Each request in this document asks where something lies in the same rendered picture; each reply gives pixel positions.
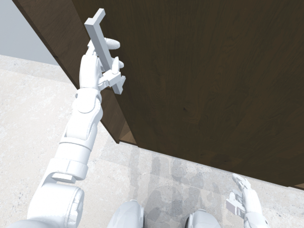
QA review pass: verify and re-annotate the robot left forearm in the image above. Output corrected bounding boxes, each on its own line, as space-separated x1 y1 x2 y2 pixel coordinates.
27 87 103 219

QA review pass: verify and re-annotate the wardrobe door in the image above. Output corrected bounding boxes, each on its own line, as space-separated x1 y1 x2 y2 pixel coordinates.
72 0 304 187

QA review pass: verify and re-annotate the left robot upper arm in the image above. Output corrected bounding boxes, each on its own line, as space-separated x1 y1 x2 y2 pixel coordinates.
6 182 85 228

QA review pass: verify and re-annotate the right robot thigh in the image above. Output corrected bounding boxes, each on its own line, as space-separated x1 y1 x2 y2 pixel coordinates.
188 211 221 228

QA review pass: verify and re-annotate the robot left hand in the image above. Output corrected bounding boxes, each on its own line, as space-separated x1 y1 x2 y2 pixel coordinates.
79 38 124 92

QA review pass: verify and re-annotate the robot thigh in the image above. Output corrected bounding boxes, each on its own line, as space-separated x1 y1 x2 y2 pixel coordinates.
106 201 144 228
188 211 221 228

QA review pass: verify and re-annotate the robot right hand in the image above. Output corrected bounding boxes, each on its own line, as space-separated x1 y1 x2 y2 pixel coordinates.
226 173 263 219

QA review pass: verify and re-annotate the left robot thigh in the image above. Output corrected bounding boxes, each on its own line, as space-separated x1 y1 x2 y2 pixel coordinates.
106 201 144 228

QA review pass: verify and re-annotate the handle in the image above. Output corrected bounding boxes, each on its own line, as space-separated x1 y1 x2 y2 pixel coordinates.
84 8 126 95

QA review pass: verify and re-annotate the robot right forearm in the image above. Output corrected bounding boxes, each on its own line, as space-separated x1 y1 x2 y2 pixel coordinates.
244 212 271 228

